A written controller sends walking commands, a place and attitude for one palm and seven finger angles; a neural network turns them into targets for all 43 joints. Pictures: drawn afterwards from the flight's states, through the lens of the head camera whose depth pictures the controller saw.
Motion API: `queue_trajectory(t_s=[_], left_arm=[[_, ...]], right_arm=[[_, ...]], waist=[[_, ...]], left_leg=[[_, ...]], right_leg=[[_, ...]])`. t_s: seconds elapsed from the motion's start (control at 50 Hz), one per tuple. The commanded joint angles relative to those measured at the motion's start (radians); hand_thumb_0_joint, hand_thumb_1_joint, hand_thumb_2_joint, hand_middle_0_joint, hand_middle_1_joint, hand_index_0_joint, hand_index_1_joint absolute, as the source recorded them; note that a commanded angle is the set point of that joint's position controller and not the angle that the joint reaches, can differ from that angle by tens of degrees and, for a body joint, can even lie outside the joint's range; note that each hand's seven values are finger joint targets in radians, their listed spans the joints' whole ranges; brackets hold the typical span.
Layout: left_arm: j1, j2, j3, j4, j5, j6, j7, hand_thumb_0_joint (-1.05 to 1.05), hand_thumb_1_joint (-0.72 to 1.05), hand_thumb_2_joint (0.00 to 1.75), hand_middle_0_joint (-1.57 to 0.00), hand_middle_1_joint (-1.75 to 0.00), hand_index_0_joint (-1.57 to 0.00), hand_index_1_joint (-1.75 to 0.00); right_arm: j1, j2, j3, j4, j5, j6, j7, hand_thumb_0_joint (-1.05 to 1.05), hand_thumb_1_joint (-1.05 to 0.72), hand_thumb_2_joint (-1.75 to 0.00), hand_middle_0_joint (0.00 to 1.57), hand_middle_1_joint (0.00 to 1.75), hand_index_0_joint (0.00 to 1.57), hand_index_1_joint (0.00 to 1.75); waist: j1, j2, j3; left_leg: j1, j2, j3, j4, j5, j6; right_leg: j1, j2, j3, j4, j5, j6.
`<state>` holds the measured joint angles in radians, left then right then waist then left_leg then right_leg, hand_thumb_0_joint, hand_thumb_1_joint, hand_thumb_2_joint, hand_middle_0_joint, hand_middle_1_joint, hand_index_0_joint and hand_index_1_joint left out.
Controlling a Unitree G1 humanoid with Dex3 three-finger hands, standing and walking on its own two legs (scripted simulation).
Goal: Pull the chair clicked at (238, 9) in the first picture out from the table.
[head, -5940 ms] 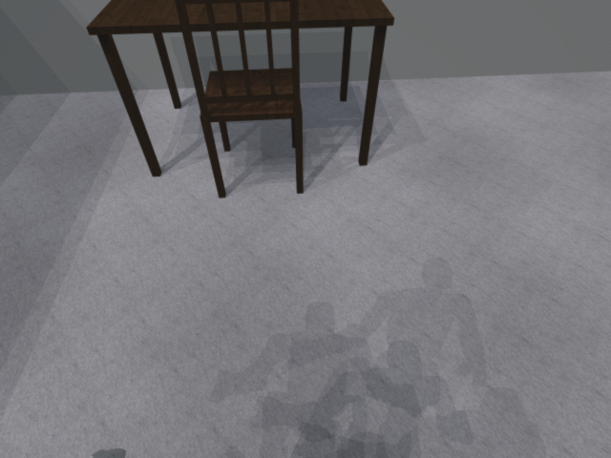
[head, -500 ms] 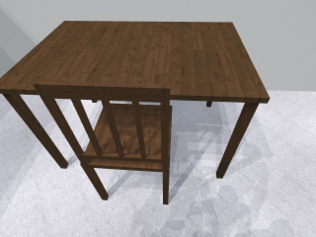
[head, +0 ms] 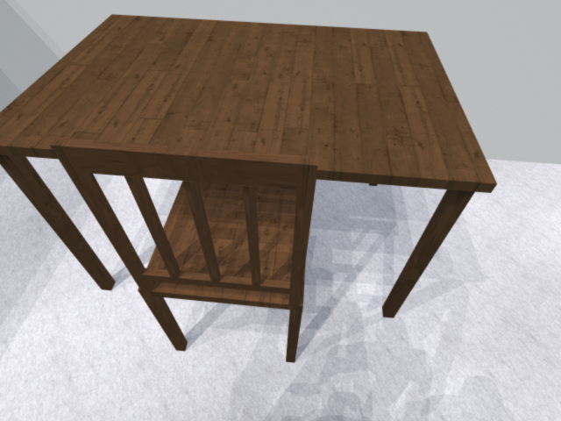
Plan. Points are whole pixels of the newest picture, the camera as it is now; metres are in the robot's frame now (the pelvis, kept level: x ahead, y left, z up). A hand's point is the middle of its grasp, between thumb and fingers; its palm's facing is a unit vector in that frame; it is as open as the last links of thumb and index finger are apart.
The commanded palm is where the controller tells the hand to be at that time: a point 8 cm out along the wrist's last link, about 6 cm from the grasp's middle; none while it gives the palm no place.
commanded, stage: come to a stop and stand still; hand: left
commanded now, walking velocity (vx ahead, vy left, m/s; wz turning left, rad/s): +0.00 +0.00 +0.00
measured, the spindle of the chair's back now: (205, 236) +0.45 +0.18 -0.07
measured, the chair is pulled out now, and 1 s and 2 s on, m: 0.00 0.00 0.00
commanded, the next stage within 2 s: look again from close up in 0.18 s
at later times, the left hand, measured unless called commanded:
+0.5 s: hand out of the picture +0.01 +0.18 -0.18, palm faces +0.01 -0.98 -0.20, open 7.4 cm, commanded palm none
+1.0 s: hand out of the picture +0.02 +0.20 -0.18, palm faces -0.01 -0.97 -0.22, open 7.4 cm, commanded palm none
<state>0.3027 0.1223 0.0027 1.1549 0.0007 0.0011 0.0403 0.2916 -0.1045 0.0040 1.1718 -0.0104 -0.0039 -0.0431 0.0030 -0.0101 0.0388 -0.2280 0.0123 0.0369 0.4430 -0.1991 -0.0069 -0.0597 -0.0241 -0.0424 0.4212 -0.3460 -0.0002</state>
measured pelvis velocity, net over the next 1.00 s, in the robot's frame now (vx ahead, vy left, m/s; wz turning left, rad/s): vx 0.01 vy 0.01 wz -0.02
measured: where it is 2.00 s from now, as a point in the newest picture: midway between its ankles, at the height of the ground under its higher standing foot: outside the picture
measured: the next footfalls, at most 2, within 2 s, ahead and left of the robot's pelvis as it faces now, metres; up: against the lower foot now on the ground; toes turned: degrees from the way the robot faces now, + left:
none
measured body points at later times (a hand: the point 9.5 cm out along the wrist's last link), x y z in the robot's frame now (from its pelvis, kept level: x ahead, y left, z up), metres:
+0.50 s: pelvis +0.01 +0.01 -0.01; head +0.02 +0.00 +0.44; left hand +0.01 +0.23 -0.16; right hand +0.04 -0.22 -0.17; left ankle +0.02 +0.12 -0.74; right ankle -0.07 -0.11 -0.74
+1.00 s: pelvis +0.01 +0.01 +0.00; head +0.02 +0.01 +0.45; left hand +0.02 +0.25 -0.16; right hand +0.04 -0.22 -0.16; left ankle +0.02 +0.12 -0.74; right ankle -0.07 -0.11 -0.74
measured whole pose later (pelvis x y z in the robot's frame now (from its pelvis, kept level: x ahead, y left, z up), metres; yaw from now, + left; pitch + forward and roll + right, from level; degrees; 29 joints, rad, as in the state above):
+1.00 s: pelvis +0.01 +0.01 +0.00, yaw -1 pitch -1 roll +1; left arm 0.30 0.19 -0.02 1.05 0.01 -0.01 0.04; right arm 0.23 -0.18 0.02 1.08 0.00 -0.01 -0.01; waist 0.01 -0.02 0.03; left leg -0.24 0.00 0.06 0.49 -0.24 0.01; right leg -0.08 -0.04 -0.02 0.47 -0.38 0.02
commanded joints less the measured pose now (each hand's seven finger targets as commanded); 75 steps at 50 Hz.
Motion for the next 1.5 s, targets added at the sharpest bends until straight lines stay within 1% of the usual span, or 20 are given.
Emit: queue_trajectory(t_s=[0.0,0.24,0.26,0.28,0.3,0.34,0.4,0.56,1.08,1.1,1.12,1.14,1.16,1.18,1.2,1.24,1.26,1.3,1.38,1.48], left_arm=[[0.101,0.078,0.013,-0.012,0.007,-0.005,0.01,0.0,0.9,0.9,-0.2,-0.3,-0.2,-0.3],[0.1,0.105,0.009,-0.015,0.008,-0.01,0.009,0.0,0.9,0.9,-0.2,-0.3,-0.2,-0.3],[0.15,0.129,0.002,-0.026,0.034,-0.054,0.04,0.0,0.9,0.9,-0.2,-0.3,-0.2,-0.3],[0.09,0.161,0.012,-0.08,0.026,-0.059,0.034,0.0,0.9,0.9,-0.2,-0.3,-0.2,-0.3],[0.049,0.146,0.005,-0.1,0.022,-0.058,0.027,0.0,0.9,0.9,-0.2,-0.3,-0.2,-0.3],[0.06,0.137,0.008,-0.128,0.019,-0.06,0.019,0.0,0.9,0.9,-0.2,-0.3,-0.2,-0.3],[0.079,0.14,0.007,-0.137,0.013,-0.045,0.017,0.0,0.9,0.9,-0.2,-0.3,-0.2,-0.3],[0.056,0.155,0.004,-0.158,0.014,-0.019,0.008,0.0,0.9,0.9,-0.2,-0.3,-0.2,-0.3],[0.081,0.179,0.0,-0.106,0.014,-0.024,0.007,0.0,0.9,0.9,-0.2,-0.3,-0.2,-0.3],[0.115,0.164,0.0,-0.098,0.031,-0.048,0.039,0.0,0.9,0.9,-0.2,-0.3,-0.2,-0.3],[-0.603,0.414,0.157,-1.606,-0.165,-0.246,0.027,0.0,0.88,0.89,-0.2,-0.3,-0.2,-0.3],[-0.406,0.47,0.215,-1.516,-0.107,-0.234,0.07,0.0,0.85,0.88,-0.2,-0.29,-0.2,-0.29],[0.072,0.142,0.034,-1.269,-0.119,-0.11,0.055,0.0,0.83,0.87,-0.19,-0.29,-0.19,-0.29],[0.106,0.051,0.009,-1.174,-0.164,-0.082,0.041,0.0,0.81,0.86,-0.19,-0.29,-0.19,-0.29],[-0.01,0.103,0.067,-1.217,-0.168,-0.124,0.019,0.0,0.78,0.85,-0.19,-0.28,-0.19,-0.28],[0.09,0.16,0.189,-1.008,-0.162,-0.23,-0.046,0.0,0.74,0.83,-0.18,-0.27,-0.18,-0.27],[0.194,0.073,0.151,-0.912,-0.182,-0.305,-0.105,0.0,0.71,0.82,-0.18,-0.27,-0.18,-0.27],[0.319,0.055,0.185,-0.855,-0.22,-0.465,-0.243,0.0,0.67,0.8,-0.18,-0.26,-0.18,-0.26],[0.217,0.193,0.284,-0.882,-0.288,-0.62,-0.471,0.0,0.57,0.76,-0.17,-0.25,-0.17,-0.25],[-0.03,0.243,0.301,-1.239,-0.336,-0.572,-0.417,0.0,0.46,0.71,-0.16,-0.23,-0.16,-0.23]], right_arm=[[0.055,-0.108,-0.022,-0.026,0.005,-0.015,-0.005,0.0,-0.9,-0.9,0.2,0.3,0.2,0.3],[0.009,-0.126,-0.017,-0.045,0.007,-0.012,-0.001,0.0,-0.9,-0.9,0.2,0.3,0.2,0.3],[-0.071,-0.168,-0.014,-0.129,0.007,-0.031,0.021,0.0,-0.9,-0.9,0.2,0.3,0.2,0.3],[-0.008,-0.119,-0.016,-0.153,0.002,-0.022,0.029,0.0,-0.9,-0.9,0.2,0.3,0.2,0.3],[0.023,-0.124,-0.017,-0.15,-0.001,-0.016,0.029,0.0,-0.9,-0.9,0.2,0.3,0.2,0.3],[0.028,-0.148,-0.013,-0.16,-0.006,-0.028,0.028,0.0,-0.9,-0.9,0.2,0.3,0.2,0.3],[0.019,-0.171,-0.013,-0.184,-0.001,-0.03,0.019,0.0,-0.9,-0.9,0.2,0.3,0.2,0.3],[-0.021,-0.184,-0.015,-0.188,-0.001,-0.019,0.022,0.0,-0.9,-0.9,0.2,0.3,0.2,0.3],[-0.03,-0.19,-0.008,-0.113,0.008,-0.024,0.019,0.0,-0.9,-0.9,0.2,0.3,0.2,0.3],[-0.081,-0.205,-0.016,-0.182,0.006,-0.03,0.025,0.0,-0.9,-0.9,0.2,0.3,0.2,0.3],[-0.021,-0.343,-0.055,-0.478,0.054,-0.161,-0.022,0.0,-0.9,-0.9,0.2,0.3,0.2,0.3],[-0.107,-0.239,-0.013,-0.425,0.049,-0.231,-0.074,0.0,-0.9,-0.9,0.2,0.3,0.2,0.3],[-0.087,-0.231,-0.032,-0.458,0.042,-0.297,-0.059,0.0,-0.9,-0.9,0.2,0.3,0.2,0.3],[-0.053,-0.23,-0.039,-0.427,0.063,-0.306,-0.049,0.0,-0.9,-0.9,0.2,0.3,0.2,0.3],[-0.074,-0.26,-0.06,-0.472,0.048,-0.302,-0.043,0.0,-0.9,-0.9,0.2,0.3,0.2,0.3],[-0.09,-0.272,-0.083,-0.511,0.024,-0.285,-0.035,0.0,-0.9,-0.9,0.2,0.3,0.2,0.3],[-0.122,-0.256,-0.08,-0.538,0.013,-0.281,-0.026,0.0,-0.9,-0.9,0.2,0.3,0.2,0.3],[-0.176,-0.256,-0.102,-0.593,0.008,-0.274,0.0,0.0,-0.9,-0.9,0.2,0.3,0.2,0.3],[-0.214,-0.267,-0.115,-0.72,0.039,-0.275,0.032,0.0,-0.9,-0.9,0.2,0.3,0.2,0.3],[-0.189,-0.245,-0.097,-0.812,0.044,-0.25,-0.007,0.0,-0.9,-0.9,0.2,0.3,0.2,0.3]], waist=[[0.003,0.001,0.037],[0.004,0.003,0.053],[0.03,-0.033,0.094],[-0.037,-0.046,0.059],[-0.046,-0.047,0.04],[-0.026,0.078,-0.027],[-0.018,0.053,-0.091],[-0.004,0.004,0.047],[0.003,-0.005,-0.002],[0.011,-0.025,0.066],[-0.1,0.117,-0.427],[-0.038,0.157,-0.385],[-0.031,0.239,-0.317],[-0.057,0.172,-0.219],[-0.059,0.12,-0.13],[-0.054,-0.1,-0.086],[-0.021,-0.187,-0.099],[0.045,-0.259,-0.187],[0.059,-0.062,-0.326],[0.017,0.06,-0.354]], left_leg=[[0.1,0.09,-0.088,-0.055,0.258,0.035],[0.107,0.086,-0.079,-0.068,0.25,0.032],[0.016,0.078,-0.042,0.166,0.296,0.01],[-0.024,0.06,-0.047,0.127,0.017,0.022],[-0.036,0.056,-0.045,0.112,-0.004,0.025],[0.002,0.066,-0.05,0.103,0.174,0.034],[0.048,0.083,-0.077,0.108,0.312,0.048],[-0.013,0.069,-0.093,0.008,0.105,0.052],[0.1,0.081,-0.062,-0.03,0.228,0.044],[0.02,0.091,-0.046,0.181,0.331,0.023],[0.288,-0.004,-0.027,0.051,0.447,0.049],[0.378,0.053,-0.002,0.059,0.46,0.045],[0.358,0.061,-0.049,0.009,0.508,0.052],[0.249,0.034,-0.07,0.052,0.493,0.043],[0.122,0.028,-0.086,0.107,0.365,0.028],[-0.123,-0.012,-0.06,0.23,0.121,0.019],[-0.212,-0.014,-0.051,0.286,0.103,0.014],[-0.373,-0.011,-0.035,0.394,0.092,0.001],[-0.512,-0.024,0.002,0.546,-0.014,0.004],[-0.547,-0.006,-0.01,0.614,-0.181,0.029]], right_leg=[[-0.123,-0.082,0.061,-0.089,0.219,-0.016],[-0.105,-0.091,0.062,-0.113,0.263,-0.012],[-0.185,-0.123,0.141,-0.121,0.627,0.005],[-0.15,-0.151,0.121,-0.074,0.566,-0.029],[-0.153,-0.117,0.101,-0.049,0.394,-0.045],[-0.119,-0.086,0.087,0.005,0.402,-0.056],[-0.091,-0.064,0.071,0.044,0.35,-0.048],[-0.158,-0.059,0.077,-0.004,0.115,-0.035],[-0.114,-0.086,0.074,-0.052,0.273,-0.013],[-0.193,-0.114,0.143,-0.073,0.581,0.006],[-0.14,-0.026,-0.002,0.073,0.622,-0.025],[-0.242,0.01,-0.03,0.104,0.364,-0.017],[-0.322,0.041,-0.058,0.203,0.2,-0.021],[-0.364,0.026,-0.063,0.227,0.133,-0.009],[-0.411,0.019,-0.069,0.186,0.112,-0.004],[-0.498,0.025,-0.087,0.183,0.15,-0.008],[-0.552,0.032,-0.088,0.258,0.175,-0.008],[-0.602,0.036,-0.073,0.405,0.217,-0.01],[-0.633,0.002,0.042,0.507,0.158,-0.015],[-0.756,0.011,0.116,0.469,-0.201,-0.008]])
